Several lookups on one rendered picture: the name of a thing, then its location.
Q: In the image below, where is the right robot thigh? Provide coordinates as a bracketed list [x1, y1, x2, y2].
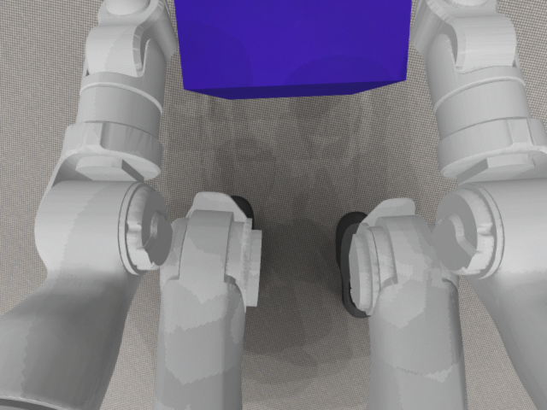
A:
[349, 214, 468, 410]

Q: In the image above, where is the robot right forearm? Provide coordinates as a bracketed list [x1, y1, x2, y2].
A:
[409, 0, 547, 185]

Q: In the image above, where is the left robot upper arm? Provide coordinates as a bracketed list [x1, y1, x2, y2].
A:
[0, 180, 173, 410]

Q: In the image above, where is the left robot shin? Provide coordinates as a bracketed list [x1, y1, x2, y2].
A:
[160, 191, 247, 293]

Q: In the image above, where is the robot left forearm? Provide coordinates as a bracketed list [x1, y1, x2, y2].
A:
[34, 0, 178, 259]

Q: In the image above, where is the carton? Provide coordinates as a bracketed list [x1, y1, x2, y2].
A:
[174, 0, 412, 100]

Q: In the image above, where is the right robot upper arm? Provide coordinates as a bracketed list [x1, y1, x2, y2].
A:
[432, 178, 547, 410]

